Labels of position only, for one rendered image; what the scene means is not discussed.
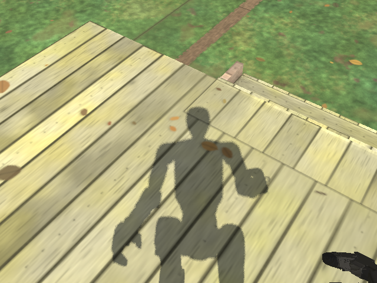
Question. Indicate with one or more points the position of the robot right hand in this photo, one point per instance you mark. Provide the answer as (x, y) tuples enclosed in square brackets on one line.
[(357, 263)]

